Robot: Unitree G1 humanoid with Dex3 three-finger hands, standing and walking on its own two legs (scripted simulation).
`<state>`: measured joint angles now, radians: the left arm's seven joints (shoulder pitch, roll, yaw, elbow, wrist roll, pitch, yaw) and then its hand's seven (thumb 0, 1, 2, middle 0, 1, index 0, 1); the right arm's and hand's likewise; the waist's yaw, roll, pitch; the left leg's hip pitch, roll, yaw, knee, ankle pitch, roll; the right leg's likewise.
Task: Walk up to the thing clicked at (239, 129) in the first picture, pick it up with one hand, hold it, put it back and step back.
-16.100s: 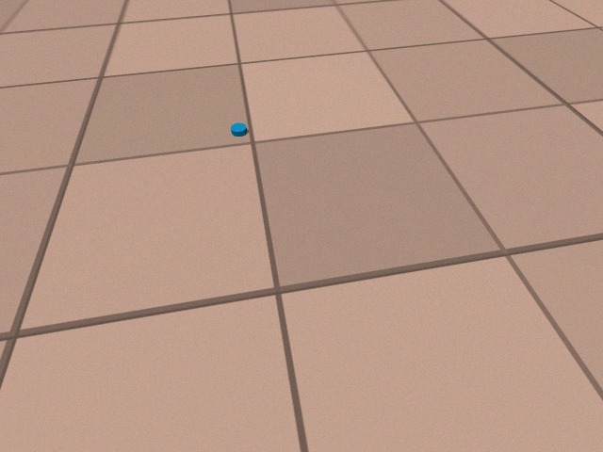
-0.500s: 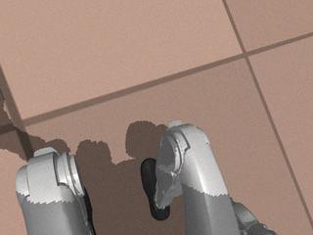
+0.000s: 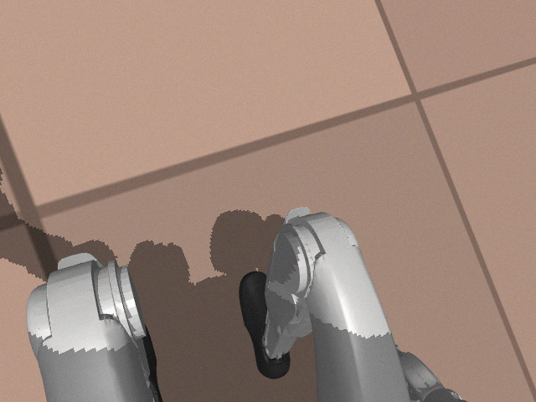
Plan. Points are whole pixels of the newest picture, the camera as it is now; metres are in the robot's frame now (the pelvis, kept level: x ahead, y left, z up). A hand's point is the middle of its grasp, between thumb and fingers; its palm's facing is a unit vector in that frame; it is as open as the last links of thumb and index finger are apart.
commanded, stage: rise first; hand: left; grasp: from above
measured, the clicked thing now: out of the picture +0.48 +0.38 -0.29
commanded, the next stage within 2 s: none
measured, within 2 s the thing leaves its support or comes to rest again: neither
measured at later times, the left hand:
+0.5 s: hand out of the picture +0.43 +0.42 -0.17, palm faces -0.44 -0.12 -0.89, open 14.1 cm
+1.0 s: hand out of the picture +0.43 +0.41 -0.17, palm faces -0.43 -0.14 -0.89, open 14.0 cm
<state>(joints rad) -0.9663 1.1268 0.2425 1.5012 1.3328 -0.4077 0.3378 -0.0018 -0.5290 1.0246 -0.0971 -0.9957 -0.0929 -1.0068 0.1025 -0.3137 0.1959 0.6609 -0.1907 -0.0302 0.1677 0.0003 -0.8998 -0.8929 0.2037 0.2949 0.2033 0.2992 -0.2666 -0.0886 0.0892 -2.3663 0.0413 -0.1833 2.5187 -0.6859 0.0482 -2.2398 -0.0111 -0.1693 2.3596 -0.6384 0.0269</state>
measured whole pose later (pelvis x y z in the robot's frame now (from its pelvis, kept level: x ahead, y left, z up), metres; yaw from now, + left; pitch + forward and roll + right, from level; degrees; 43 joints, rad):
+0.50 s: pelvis +0.00 +0.00 +0.00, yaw +0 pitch +29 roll -13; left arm -0.97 1.11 0.24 1.50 1.33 -0.40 0.34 0.00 -0.53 1.02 -0.09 -1.00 -0.09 -1.01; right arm 0.10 -0.32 0.19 0.66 -0.19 -0.03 0.17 0.00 -0.90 -0.89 0.20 0.29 0.20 0.30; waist -0.26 -0.08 0.08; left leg -2.37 0.04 -0.18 2.51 -0.69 0.04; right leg -2.24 -0.01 -0.17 2.36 -0.64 0.03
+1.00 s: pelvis +0.00 +0.00 +0.00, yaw +0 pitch +29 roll -13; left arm -0.97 1.12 0.24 1.50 1.33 -0.41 0.34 0.00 -0.51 1.01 -0.10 -1.00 -0.10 -1.00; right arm 0.10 -0.31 0.20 0.66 -0.19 -0.03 0.17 0.00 -0.90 -0.89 0.20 0.29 0.20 0.30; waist -0.27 -0.09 0.09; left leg -2.36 0.04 -0.18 2.52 -0.69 0.05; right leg -2.24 -0.01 -0.17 2.35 -0.64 0.03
